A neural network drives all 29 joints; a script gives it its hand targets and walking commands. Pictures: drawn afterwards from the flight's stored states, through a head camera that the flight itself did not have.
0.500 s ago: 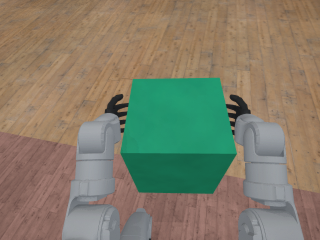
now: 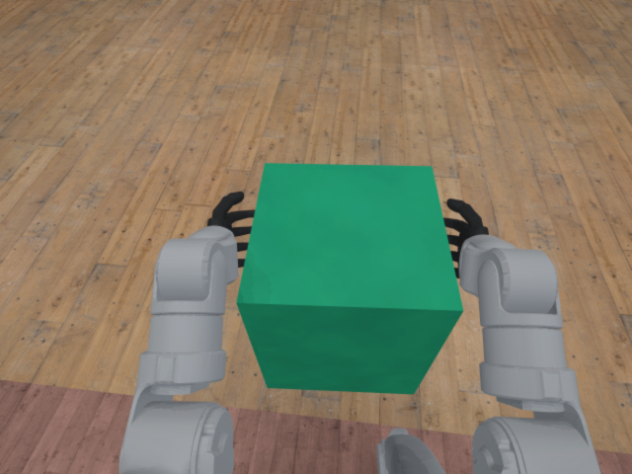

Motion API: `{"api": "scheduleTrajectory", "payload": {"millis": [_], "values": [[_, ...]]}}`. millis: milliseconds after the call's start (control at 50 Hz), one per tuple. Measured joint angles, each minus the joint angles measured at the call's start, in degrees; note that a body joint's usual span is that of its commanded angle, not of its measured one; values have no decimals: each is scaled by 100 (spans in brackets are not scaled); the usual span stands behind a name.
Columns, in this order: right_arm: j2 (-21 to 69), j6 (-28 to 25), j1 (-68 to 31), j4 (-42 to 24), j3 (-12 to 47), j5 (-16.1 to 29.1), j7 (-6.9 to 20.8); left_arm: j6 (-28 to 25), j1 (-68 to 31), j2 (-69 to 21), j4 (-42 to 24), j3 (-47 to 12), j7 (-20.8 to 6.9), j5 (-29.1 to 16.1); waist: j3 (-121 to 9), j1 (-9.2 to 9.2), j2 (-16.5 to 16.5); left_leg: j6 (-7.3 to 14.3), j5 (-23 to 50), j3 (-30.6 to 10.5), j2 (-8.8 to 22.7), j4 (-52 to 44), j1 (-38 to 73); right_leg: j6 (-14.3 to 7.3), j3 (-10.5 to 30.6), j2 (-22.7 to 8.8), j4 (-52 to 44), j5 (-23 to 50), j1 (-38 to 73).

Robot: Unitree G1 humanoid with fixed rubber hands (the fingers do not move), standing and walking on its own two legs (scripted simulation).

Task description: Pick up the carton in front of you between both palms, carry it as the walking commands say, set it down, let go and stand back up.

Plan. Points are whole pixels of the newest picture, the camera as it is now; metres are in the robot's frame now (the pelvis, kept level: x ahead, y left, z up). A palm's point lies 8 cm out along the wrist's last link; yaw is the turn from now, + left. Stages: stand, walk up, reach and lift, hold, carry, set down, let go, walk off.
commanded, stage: carry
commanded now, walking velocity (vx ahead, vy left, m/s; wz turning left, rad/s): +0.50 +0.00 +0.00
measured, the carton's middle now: (343, 285) +0.35 -0.02 +0.02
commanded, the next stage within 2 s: none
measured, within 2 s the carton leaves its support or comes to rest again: neither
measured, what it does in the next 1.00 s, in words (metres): goes down: right foot 0.03 m lower, then left foot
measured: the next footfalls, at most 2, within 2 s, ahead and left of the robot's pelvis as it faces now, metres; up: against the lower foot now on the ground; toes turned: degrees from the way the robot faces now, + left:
right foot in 0.24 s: +0.34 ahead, -0.09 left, -0.03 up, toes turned -1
left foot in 0.78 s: +0.65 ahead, +0.06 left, -0.04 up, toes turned +6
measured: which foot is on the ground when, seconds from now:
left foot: down 0.00-0.26, up 0.28-0.76, down 0.78-1.00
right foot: up 0.00-0.22, down 0.24-0.78, up 0.80-1.00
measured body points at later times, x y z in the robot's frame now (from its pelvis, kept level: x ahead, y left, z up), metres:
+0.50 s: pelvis +0.29 -0.05 -0.04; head +0.33 -0.06 +0.41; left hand +0.64 +0.12 +0.05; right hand +0.67 -0.18 +0.04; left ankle +0.32 +0.10 -0.68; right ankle +0.30 -0.09 -0.77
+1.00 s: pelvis +0.58 +0.00 -0.04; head +0.61 +0.01 +0.41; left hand +0.95 +0.14 +0.04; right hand +0.93 -0.17 +0.04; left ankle +0.61 +0.06 -0.77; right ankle +0.58 -0.14 -0.70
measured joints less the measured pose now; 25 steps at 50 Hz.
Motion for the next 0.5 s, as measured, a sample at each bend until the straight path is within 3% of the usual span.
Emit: {"api": "scheduleTrajectory", "payload": {"millis": [120,220,240,300,340,380,500], "values": [[31,-13,-139,-219,0,36,-13,87,32,-67,-506,146,11,53,-129,-109,-45,-120,-575,-125,-41,-138,694,-139,-175,87,-1454,1329,41],[-41,42,-310,202,43,16,9,160,-85,-60,-175,233,-32,141,-492,-179,-71,-253,-1542,-180,-84,510,1213,-377,-549,391,-3159,2356,965],[-96,62,-347,326,44,27,21,156,-151,-71,-10,229,-44,181,-560,-155,-88,-285,-1752,-134,-83,994,1195,-422,-627,407,-3340,2323,1255],[-279,-8,-493,770,10,74,73,-11,-312,-137,501,197,-67,314,-536,122,166,-507,-2005,-361,61,3349,313,-664,-723,625,-2436,1015,1137],[-274,21,-417,924,35,59,88,-3,-209,-129,659,159,-134,252,-467,279,92,-525,-1814,-421,77,4294,-369,-754,-690,634,-2255,918,1213],[-217,87,-316,895,84,5,88,45,-10,-80,581,75,-144,153,-353,380,71,-551,-1504,-445,223,4412,-975,-742,-665,656,-2309,720,1400],[-52,113,-116,259,63,-116,43,-48,214,-36,84,29,-61,-115,-17,568,76,-718,-757,-511,644,3539,-2284,-735,-609,677,-2647,412,1962]]}}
